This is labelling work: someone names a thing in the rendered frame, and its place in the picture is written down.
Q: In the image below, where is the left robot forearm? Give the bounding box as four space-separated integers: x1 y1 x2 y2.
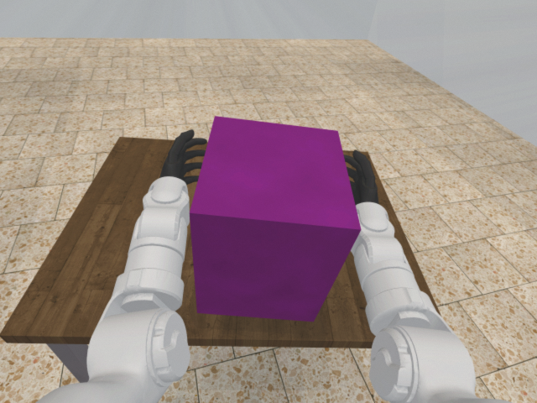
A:
86 176 190 375

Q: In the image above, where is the left robot hand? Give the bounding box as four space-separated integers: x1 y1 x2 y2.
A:
160 129 207 185

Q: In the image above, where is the right robot forearm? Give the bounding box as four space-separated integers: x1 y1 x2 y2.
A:
351 202 476 387

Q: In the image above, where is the robot left upper arm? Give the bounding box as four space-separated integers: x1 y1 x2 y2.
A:
35 307 190 403

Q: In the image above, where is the right robot hand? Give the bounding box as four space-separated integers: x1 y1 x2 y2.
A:
344 150 379 205

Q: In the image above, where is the table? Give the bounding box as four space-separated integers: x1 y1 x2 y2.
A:
0 137 441 383

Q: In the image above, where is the carton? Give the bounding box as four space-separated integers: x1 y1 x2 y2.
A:
190 116 361 322

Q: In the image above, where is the robot right upper arm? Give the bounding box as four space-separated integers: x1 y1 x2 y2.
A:
369 325 513 403

